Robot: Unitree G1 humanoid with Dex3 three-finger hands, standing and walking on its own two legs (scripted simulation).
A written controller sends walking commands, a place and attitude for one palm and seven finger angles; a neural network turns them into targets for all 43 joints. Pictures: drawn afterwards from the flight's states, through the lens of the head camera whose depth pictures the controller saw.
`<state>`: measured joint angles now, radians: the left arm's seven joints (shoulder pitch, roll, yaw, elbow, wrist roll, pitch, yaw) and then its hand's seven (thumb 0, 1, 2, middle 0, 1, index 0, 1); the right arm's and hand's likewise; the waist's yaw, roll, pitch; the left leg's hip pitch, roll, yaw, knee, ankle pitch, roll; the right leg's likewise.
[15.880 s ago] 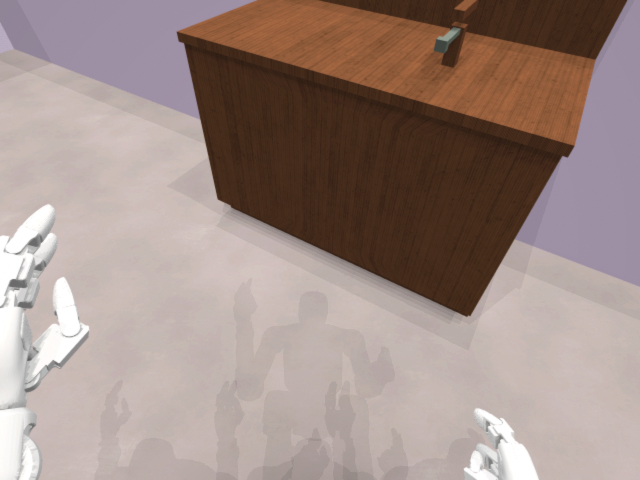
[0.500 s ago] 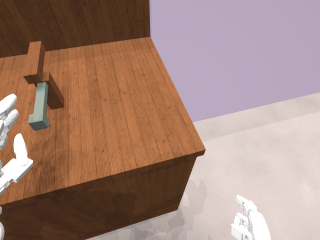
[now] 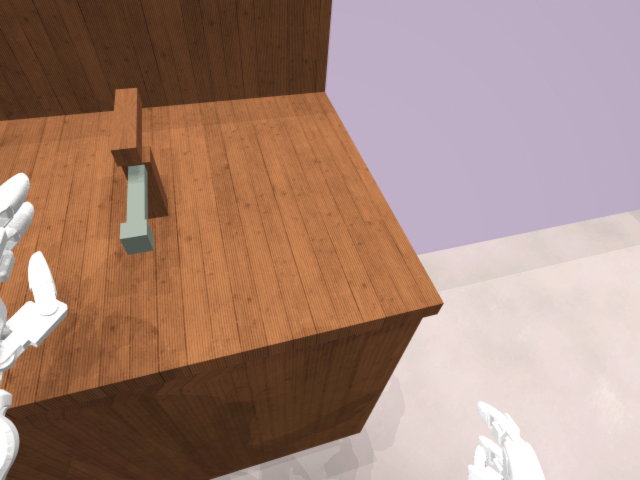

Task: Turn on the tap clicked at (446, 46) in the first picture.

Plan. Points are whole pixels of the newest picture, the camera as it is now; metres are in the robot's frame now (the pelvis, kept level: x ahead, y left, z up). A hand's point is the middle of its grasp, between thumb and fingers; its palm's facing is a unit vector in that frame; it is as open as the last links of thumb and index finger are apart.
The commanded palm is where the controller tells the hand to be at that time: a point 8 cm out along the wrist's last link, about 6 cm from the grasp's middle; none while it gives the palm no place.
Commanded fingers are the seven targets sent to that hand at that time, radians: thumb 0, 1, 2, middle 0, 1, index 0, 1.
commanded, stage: come to a stop and stand still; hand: left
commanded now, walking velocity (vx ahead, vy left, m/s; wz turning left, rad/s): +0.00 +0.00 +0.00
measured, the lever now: (137, 237) +0.33 +0.25 +0.12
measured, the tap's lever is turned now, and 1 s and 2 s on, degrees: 0 0 0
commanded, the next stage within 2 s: look again from close up in 0.46 s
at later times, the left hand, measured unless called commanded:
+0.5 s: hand (32, 294) +0.23 +0.29 +0.16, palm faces +0.42 -0.85 -0.33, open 7.4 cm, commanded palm +0.17 +0.32 +0.18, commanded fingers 0.00 0.90 0.90 -0.20 -0.30 -0.20 -0.30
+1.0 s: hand (43, 296) +0.23 +0.28 +0.16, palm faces +0.41 -0.84 -0.35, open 7.4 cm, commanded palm +0.17 +0.31 +0.18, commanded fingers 0.00 0.90 0.90 -0.20 -0.30 -0.20 -0.30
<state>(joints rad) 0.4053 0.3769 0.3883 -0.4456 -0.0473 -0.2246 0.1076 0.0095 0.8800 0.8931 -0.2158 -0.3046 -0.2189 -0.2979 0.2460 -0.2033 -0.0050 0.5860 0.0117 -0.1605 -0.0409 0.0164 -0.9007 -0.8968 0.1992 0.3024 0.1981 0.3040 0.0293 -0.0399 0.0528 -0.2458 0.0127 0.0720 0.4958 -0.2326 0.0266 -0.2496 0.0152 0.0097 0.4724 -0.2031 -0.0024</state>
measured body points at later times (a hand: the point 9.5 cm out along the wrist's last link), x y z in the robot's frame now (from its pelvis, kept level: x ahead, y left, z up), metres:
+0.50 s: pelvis +0.01 +0.04 +0.00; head +0.04 +0.07 +0.45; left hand +0.20 +0.34 +0.18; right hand +0.21 -0.18 -0.06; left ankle +0.02 +0.10 -0.74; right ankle +0.03 -0.12 -0.74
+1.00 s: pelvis +0.02 +0.03 +0.00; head +0.04 +0.06 +0.45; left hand +0.20 +0.33 +0.18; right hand +0.20 -0.19 -0.07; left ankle +0.02 +0.10 -0.74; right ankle +0.03 -0.12 -0.74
